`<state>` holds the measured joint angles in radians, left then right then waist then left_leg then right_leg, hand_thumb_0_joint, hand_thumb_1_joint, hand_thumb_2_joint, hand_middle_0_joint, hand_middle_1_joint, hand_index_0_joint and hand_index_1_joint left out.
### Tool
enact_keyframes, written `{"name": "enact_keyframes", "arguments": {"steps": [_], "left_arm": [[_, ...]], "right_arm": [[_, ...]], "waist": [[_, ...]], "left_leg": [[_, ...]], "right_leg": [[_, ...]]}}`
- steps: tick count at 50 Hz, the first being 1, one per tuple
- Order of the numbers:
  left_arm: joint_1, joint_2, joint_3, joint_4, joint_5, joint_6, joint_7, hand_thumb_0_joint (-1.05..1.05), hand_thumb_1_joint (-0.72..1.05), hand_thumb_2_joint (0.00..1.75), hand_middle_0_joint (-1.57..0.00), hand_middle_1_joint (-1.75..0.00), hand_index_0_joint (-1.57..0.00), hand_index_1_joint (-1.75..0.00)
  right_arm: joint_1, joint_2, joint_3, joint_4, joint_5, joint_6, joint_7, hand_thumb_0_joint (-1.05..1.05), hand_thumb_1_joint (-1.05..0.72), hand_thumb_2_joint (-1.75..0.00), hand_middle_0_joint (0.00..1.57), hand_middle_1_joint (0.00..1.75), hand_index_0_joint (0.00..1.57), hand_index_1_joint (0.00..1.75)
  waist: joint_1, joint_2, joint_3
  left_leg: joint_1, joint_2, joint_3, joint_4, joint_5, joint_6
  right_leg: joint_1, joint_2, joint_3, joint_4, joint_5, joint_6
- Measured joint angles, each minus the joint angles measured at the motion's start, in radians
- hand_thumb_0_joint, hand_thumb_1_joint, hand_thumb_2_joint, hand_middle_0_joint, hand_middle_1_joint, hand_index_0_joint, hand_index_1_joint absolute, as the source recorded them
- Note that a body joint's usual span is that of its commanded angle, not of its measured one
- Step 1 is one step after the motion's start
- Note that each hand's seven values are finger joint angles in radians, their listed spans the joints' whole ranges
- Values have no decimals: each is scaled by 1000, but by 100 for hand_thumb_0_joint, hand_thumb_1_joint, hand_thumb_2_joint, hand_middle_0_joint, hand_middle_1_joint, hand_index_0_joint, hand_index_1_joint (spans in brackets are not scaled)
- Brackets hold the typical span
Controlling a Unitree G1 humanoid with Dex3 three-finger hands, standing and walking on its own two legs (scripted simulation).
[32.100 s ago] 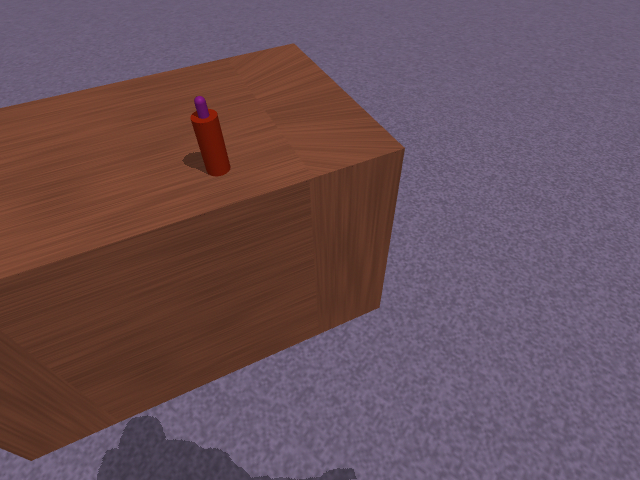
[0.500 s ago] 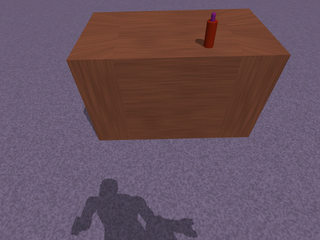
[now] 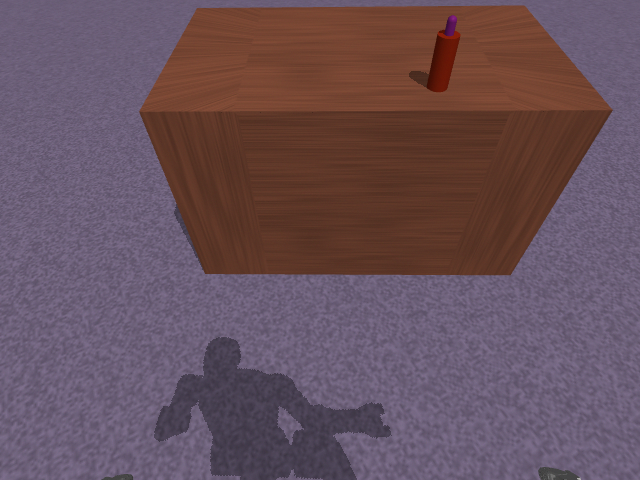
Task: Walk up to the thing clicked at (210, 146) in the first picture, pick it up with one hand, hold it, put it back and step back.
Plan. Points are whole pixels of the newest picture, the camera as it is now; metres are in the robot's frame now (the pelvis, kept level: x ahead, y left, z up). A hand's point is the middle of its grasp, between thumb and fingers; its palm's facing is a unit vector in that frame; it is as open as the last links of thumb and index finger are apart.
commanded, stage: step back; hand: right
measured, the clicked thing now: (444, 53) +1.06 -0.27 +0.02
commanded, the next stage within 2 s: stand in 0.06 s
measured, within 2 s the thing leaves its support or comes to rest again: neither
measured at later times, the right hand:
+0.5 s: hand out of the picture +0.07 -0.26 -0.14, palm faces +0.01 +0.94 -0.33, open 7.4 cm
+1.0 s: hand out of the picture +0.03 -0.26 -0.15, palm faces +0.00 +0.95 -0.32, open 7.4 cm
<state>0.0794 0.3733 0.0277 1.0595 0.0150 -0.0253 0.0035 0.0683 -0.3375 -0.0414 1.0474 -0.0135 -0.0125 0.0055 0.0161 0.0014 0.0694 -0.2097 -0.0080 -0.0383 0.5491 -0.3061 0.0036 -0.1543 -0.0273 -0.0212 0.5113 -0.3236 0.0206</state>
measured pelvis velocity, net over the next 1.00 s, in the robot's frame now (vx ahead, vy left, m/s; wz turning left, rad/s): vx -0.02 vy -0.01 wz -0.02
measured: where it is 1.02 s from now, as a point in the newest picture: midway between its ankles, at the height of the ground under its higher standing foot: outside the picture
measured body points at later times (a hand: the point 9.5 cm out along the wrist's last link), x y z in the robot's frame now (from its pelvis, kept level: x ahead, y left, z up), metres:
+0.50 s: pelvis -0.02 +0.00 +0.01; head +0.00 +0.00 +0.46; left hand +0.07 +0.29 -0.12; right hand +0.07 -0.30 -0.12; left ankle -0.01 +0.12 -0.73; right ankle -0.03 -0.13 -0.73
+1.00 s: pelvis -0.02 -0.01 +0.01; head -0.01 -0.02 +0.46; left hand +0.05 +0.29 -0.12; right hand +0.03 -0.31 -0.12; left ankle -0.01 +0.12 -0.73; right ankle -0.03 -0.13 -0.73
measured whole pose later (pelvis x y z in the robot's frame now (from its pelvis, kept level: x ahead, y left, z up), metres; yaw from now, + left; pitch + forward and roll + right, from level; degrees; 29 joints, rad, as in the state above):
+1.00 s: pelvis -0.02 -0.01 +0.01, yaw -1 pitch -2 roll +0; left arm 0.11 0.35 0.00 1.15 0.01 -0.02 -0.01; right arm 0.12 -0.35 0.00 1.15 -0.01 -0.02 0.02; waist -0.01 0.01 0.05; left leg -0.13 0.01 -0.03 0.31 -0.15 -0.02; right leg -0.10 -0.01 -0.01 0.32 -0.18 0.01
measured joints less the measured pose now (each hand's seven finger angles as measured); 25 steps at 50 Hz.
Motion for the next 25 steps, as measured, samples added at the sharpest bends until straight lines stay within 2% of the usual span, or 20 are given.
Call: {"name": "enact_keyframes", "arguments": {"steps": [4, 13, 25], "left_arm": [[-9, 0, -2, 8, -2, 3, 2, 0, 90, 90, -21, -30, -21, -30], [-21, -21, -19, 55, -8, 11, -5, 0, 90, 90, -21, -30, -20, -30], [-2, -32, -25, 92, -3, 9, -12, 0, 90, 90, -21, -30, -21, -30]], "right_arm": [[-16, 2, 4, 10, -1, 0, 1, 1, -91, -90, 20, 30, 20, 30], [-36, 4, 24, 39, 10, -5, 4, 1, -91, -90, 20, 30, 20, 30], [0, -5, 26, 94, 8, -2, 6, 1, -91, -90, 20, 30, 20, 30]], "waist": [[3, -3, -4], [-6, -3, 10], [-17, 0, -1]], "left_leg": [[16, -5, 3, -17, 5, 1], [80, 0, 12, -161, 89, -3], [99, 8, 15, -234, 143, -11]], "right_leg": [[11, -5, 3, -6, 0, 3], [68, -2, 10, -147, 86, 5], [78, 5, 14, -204, 134, -2]]}}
